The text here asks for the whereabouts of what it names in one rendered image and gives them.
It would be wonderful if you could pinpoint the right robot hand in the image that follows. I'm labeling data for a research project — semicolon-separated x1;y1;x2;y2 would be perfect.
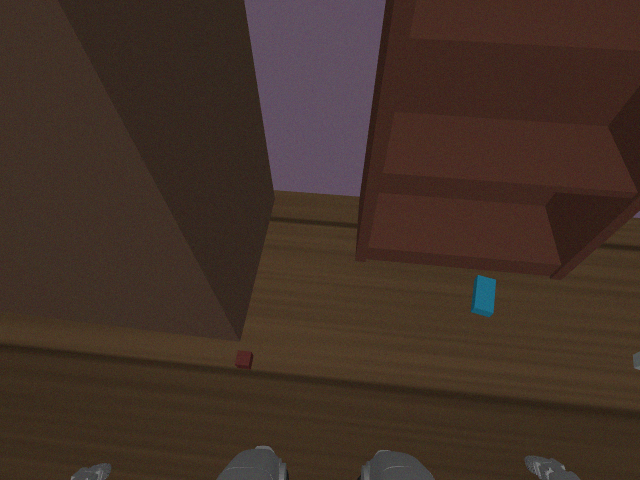
524;455;580;480

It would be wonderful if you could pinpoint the left robot hand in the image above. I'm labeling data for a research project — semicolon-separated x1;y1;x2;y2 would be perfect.
71;463;111;480

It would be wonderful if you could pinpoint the bookshelf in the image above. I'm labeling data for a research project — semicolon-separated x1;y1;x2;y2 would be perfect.
355;0;640;280

